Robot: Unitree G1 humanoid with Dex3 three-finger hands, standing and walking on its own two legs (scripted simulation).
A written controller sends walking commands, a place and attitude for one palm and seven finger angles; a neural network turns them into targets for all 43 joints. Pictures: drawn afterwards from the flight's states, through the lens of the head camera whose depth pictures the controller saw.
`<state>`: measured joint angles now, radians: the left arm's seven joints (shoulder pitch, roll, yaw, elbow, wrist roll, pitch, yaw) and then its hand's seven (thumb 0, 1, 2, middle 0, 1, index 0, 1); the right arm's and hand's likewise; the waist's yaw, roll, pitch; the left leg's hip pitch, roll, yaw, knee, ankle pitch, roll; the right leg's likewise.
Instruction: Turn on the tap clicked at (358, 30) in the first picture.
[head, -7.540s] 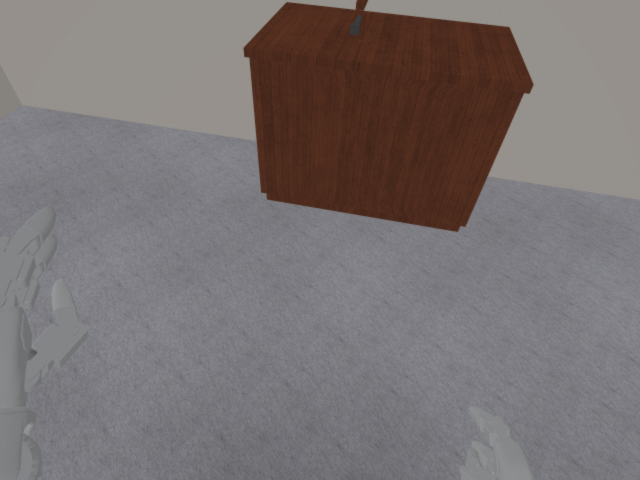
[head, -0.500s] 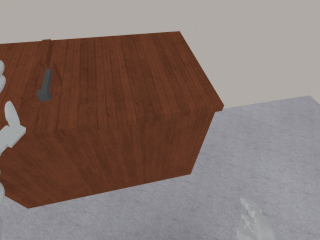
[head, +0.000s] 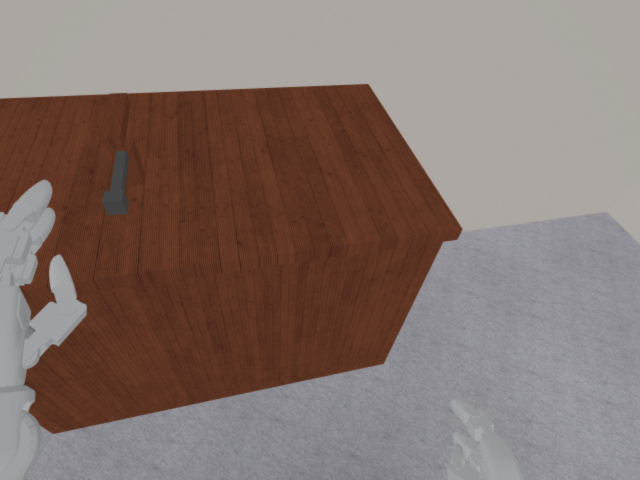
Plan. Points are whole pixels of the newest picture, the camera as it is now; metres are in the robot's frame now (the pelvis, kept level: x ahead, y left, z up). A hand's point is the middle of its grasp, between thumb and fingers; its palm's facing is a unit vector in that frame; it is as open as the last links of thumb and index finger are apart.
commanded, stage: come to a stop and stand still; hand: left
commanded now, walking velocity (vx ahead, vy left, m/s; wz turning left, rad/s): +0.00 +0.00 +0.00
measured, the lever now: (115, 202) +0.46 +0.37 +0.04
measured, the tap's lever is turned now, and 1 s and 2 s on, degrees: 0 0 0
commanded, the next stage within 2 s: look again from close up in 0.44 s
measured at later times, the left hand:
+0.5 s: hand (89, 286) +0.24 +0.26 +0.15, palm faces +0.39 -0.85 -0.35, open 7.4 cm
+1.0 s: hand (100, 295) +0.24 +0.24 +0.15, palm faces +0.40 -0.84 -0.36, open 7.4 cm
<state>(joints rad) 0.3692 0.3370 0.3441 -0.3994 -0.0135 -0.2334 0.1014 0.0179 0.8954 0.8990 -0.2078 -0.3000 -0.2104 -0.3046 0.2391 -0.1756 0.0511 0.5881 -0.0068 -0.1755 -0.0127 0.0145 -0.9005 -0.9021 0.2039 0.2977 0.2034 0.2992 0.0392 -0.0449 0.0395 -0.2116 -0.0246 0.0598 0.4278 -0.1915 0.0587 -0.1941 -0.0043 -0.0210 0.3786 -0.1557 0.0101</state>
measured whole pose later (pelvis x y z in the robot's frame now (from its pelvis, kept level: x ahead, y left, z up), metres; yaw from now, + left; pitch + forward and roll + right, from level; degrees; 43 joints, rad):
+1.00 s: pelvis +0.02 -0.01 +0.00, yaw +1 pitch +0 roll -1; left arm 0.43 0.35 0.33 -0.42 -0.05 -0.18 0.11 0.02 0.89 0.90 -0.21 -0.30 -0.21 -0.30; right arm 0.21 -0.21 0.02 0.56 0.00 -0.08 -0.04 0.01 -0.90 -0.90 0.20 0.30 0.20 0.30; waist 0.02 0.00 0.04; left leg -0.19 -0.02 0.03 0.39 -0.20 0.04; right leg -0.16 0.00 -0.05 0.32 -0.16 0.00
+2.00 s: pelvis +0.11 +0.00 -0.02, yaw +0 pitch -4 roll +1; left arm 0.44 0.36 0.40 -0.53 -0.05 -0.23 0.15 0.02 0.89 0.90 -0.21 -0.30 -0.22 -0.31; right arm 0.15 -0.21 0.02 0.60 0.01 -0.06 -0.03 0.01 -0.90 -0.90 0.20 0.30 0.20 0.30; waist 0.02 -0.03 0.13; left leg -0.40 0.03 0.00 0.94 -0.42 -0.01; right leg -0.32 0.00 -0.13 0.60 -0.23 -0.09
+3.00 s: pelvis +0.17 +0.06 +0.00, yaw +0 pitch +0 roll -1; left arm 0.18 0.45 0.43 -0.30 -0.03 -0.22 0.09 0.02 0.89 0.90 -0.21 -0.30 -0.22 -0.31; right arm 0.17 -0.20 0.02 0.58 0.01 -0.13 -0.01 0.01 -0.90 -0.90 0.20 0.30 0.20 0.30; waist 0.08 -0.03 0.07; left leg -0.23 0.01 0.04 0.46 -0.23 0.02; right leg -0.22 0.00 -0.03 0.40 -0.18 0.00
